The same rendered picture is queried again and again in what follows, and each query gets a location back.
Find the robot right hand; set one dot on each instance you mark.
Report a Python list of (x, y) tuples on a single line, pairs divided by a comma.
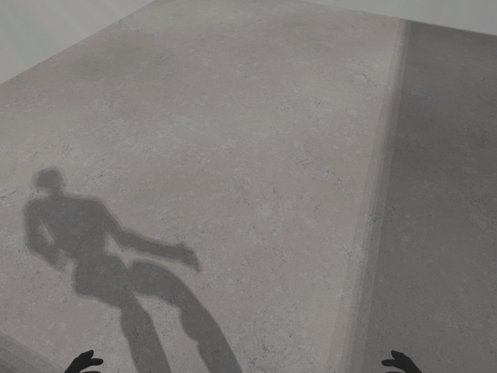
[(402, 362)]

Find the robot left hand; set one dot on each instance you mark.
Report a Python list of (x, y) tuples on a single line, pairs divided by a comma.
[(84, 361)]

